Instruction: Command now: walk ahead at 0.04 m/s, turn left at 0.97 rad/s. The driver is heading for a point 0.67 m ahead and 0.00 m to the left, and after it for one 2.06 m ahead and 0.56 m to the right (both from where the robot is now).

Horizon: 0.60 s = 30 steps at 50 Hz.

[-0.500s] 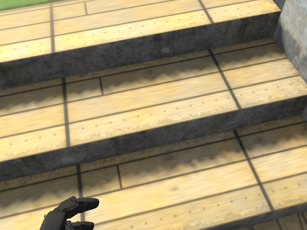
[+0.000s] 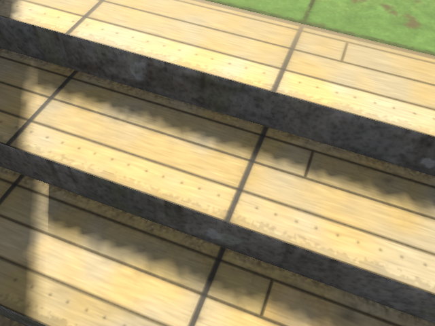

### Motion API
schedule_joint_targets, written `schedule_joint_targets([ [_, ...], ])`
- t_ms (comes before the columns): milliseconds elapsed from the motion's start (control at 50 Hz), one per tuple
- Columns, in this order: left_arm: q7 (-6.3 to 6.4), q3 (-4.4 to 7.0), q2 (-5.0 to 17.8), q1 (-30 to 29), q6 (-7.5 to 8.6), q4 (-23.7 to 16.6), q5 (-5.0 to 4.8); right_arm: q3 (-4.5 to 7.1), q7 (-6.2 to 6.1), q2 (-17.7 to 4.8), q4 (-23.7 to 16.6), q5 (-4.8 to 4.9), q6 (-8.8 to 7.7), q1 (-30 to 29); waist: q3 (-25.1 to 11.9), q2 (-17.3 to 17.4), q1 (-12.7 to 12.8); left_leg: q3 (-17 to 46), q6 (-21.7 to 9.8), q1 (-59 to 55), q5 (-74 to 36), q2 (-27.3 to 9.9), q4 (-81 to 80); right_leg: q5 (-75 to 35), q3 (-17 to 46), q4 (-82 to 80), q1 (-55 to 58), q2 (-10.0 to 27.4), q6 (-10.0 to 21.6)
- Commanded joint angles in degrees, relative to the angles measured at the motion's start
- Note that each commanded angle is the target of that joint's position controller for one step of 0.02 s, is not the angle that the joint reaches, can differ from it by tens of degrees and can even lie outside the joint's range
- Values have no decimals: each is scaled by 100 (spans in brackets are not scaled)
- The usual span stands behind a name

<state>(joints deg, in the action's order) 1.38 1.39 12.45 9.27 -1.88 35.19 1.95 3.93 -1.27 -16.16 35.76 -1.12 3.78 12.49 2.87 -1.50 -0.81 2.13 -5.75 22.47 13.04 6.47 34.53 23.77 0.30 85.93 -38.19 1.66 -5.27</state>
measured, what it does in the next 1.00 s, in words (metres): climbs, turning left: right foot 0.17 m higher, then right foot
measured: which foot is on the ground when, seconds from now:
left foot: down 0.00-0.38, up 0.40-0.76, down 0.78-1.00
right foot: up 0.00-0.26, down 0.28-0.32, up 0.34-0.40, down 0.42-0.82, up 0.84-1.00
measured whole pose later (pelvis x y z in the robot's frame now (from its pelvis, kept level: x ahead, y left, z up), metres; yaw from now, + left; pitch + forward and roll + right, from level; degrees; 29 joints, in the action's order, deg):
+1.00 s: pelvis +0.24 +0.02 +0.12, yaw +23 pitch +0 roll +1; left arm 2.1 4.3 11.4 14.6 -0.7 43.5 0.6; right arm 2.0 -1.9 -11.8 42.8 -1.1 -2.5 9.0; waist 4.1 -0.4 2.8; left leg -12.4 -9.5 27.0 15.0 4.1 40.9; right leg 15.4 -1.1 91.0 -33.7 -1.8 0.9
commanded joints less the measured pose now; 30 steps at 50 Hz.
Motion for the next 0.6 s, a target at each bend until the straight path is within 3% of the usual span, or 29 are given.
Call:
schedule_joint_targets([
  [20,130,179,530,48,186,-494,-150,216,-179,-851,-871,75,-124,-766,-1257,388,244,2497,-1066,-1031,-2889,-1613,-1048,95,439,216,-204,-437,-204],
  [40,29,72,321,227,70,-500,96,321,-151,-1027,-407,-157,-106,-42,-1169,374,132,2078,-1114,-1152,-1893,-1394,-1061,-93,144,187,-449,-249,84],
  [80,-84,-4,180,-167,27,-704,192,320,-116,-905,-300,-133,-135,400,-1074,618,-138,2620,-1167,-1425,964,-1158,-1493,187,64,-65,-976,-298,297],
  [120,-119,-10,190,-598,66,-915,214,322,-80,-854,-330,-176,-208,530,-874,867,-341,3480,-1436,-1531,2596,-1311,-1897,418,199,434,-1550,-398,388],
  [160,-91,-16,253,-966,192,-1145,194,343,-86,-923,-279,-159,-357,716,-661,718,-405,4023,-1557,-1884,2774,-1576,-1978,571,556,847,-2364,-261,434],
  [200,-68,-60,228,-1099,297,-1278,195,352,-125,-964,-178,-113,-490,807,-622,533,-360,4032,-1483,-1942,2397,-1550,-1896,660,725,978,-2619,-164,464],
  [280,-70,-103,282,-761,190,-1427,167,337,-101,-939,-229,-25,-599,145,-737,676,143,3312,-1215,-449,846,-1036,-1856,851,641,454,-987,-1,510],
  [300,-54,-123,294,-623,138,-1533,183,356,-79,-885,-354,29,-581,-255,-739,653,324,3190,-966,287,763,-948,-1770,1130,1093,-532,-75,191,616],
  [320,-67,-143,319,-400,139,-1531,112,350,-81,-778,-566,87,-523,-736,-667,426,513,2592,-607,1061,380,-658,-1684,1598,1156,-2223,1320,207,686],
  [340,-49,-78,343,-210,190,-1447,2,355,-86,-598,-705,126,-460,-1070,-375,103,617,2119,-227,1598,-247,-256,-1292,1731,948,-4155,2495,-11,589],
  [360,-1,20,309,114,203,-1118,-220,350,-144,-465,-728,117,-392,-1176,-237,164,718,2092,-108,1673,-170,-135,-734,303,451,-5983,3425,-135,427],
  [380,112,119,366,487,205,-725,-422,313,-167,-260,-661,-21,-368,-964,-143,-2,684,1883,-49,1190,395,118,311,-1340,262,-7435,3789,271,317],
  [400,217,69,391,720,237,-442,-214,268,-52,-29,-450,-110,-344,-466,-146,-527,465,1270,-39,1950,1898,548,2285,-1456,294,-7369,4418,478,118],
  [420,169,-113,328,1051,370,-505,-170,-65,-43,957,-554,-199,-515,-144,-609,-775,216,1428,-105,3577,2314,569,4156,-4418,680,-5194,5260,1201,-241],
  [440,73,107,1022,1230,349,-580,19,-64,-43,943,-795,-12,-669,544,-1766,-1766,-212,1353,77,4097,2376,421,5146,-8510,2070,-4763,6105,2522,-487],
  [460,132,571,1894,1342,387,-545,114,171,-34,1,-645,-67,-641,662,-2611,-1979,154,1089,271,4468,1812,81,6036,-4911,3855,-6087,6464,3010,218],
  [480,71,513,1534,992,566,-491,41,159,-85,-127,-792,-264,-522,-687,-976,-1488,355,768,441,5543,1203,-160,7071,-1079,4179,-7155,5465,2808,622],
  [500,-74,260,859,882,689,-300,39,102,-98,-115,-747,-414,-499,-1555,439,-603,486,535,500,6241,994,-155,7833,-1121,3027,-7337,4667,2217,759],
  [520,-135,121,473,1207,812,85,-14,25,33,-56,-656,-342,-559,-1702,1033,-105,448,421,471,5989,1092,-143,7764,-3668,1665,-6871,3965,1549,724],
  [540,-141,109,304,1365,849,407,-20,-46,168,60,-717,-239,-571,-1769,965,-43,314,251,353,5288,1381,-80,7168,-4810,763,-6670,3423,1045,646],
  [560,-145,114,186,1468,832,663,8,-122,258,211,-799,-173,-566,-1918,742,-129,277,11,243,4788,1555,19,6719,-5270,227,-6655,3273,748,588],
  [580,-146,162,242,1731,827,923,58,-193,292,425,-857,-147,-531,-1995,361,-453,320,-239,153,4713,1744,98,6835,-5617,133,-6708,3667,722,687],
  [600,-122,201,322,1885,824,1110,42,-240,307,487,-943,-143,-501,-2032,107,-507,267,-261,80,4712,1855,40,6587,-5658,57,-6852,4043,784,763],
])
